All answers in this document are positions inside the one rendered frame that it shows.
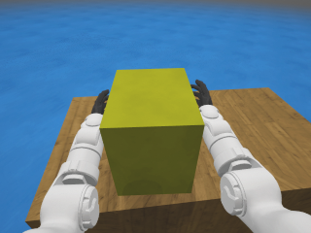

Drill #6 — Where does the right robot upper arm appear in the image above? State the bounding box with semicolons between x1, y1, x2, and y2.
220;167;311;233

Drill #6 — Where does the robot left forearm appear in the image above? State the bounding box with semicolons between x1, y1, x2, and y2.
40;113;104;223

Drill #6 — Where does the robot right forearm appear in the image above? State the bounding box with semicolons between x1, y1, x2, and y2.
199;105;282;202

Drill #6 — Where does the pedestal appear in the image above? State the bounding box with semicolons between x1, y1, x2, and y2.
25;87;311;233

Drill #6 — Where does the carton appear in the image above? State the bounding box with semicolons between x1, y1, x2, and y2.
99;68;205;196

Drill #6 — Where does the left robot hand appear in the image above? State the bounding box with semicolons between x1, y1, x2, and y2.
91;89;110;115

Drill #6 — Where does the right robot hand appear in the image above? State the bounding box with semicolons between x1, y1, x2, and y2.
190;80;213;109

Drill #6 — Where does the left robot upper arm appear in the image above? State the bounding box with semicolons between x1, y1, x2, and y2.
22;183;100;233

